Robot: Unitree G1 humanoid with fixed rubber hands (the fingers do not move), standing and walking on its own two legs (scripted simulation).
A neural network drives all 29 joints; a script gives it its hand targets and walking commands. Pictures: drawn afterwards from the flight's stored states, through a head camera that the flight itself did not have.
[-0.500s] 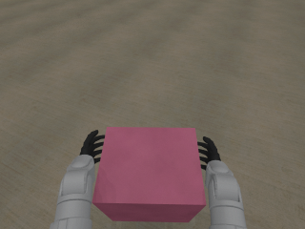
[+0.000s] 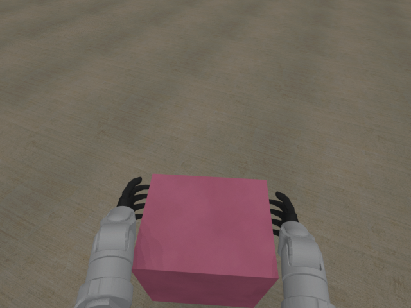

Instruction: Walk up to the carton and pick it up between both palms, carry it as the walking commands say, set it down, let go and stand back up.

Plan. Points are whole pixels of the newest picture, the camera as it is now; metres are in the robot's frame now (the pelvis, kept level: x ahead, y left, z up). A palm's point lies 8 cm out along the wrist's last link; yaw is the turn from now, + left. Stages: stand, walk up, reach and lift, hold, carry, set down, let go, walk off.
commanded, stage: set down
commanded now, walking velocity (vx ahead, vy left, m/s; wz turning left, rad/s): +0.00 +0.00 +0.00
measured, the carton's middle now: (205, 244) +0.30 -0.03 -0.06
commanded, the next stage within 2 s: none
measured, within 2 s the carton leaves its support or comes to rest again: neither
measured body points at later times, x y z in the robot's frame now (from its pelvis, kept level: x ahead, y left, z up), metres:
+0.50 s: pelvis -0.01 +0.01 -0.02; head +0.08 -0.02 +0.42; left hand +0.36 +0.12 -0.05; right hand +0.30 -0.21 -0.07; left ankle -0.03 +0.11 -0.74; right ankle +0.04 -0.12 -0.74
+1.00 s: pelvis -0.06 -0.02 -0.09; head +0.13 -0.05 +0.32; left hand +0.40 +0.12 -0.12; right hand +0.33 -0.21 -0.16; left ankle -0.03 +0.11 -0.74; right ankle +0.04 -0.12 -0.74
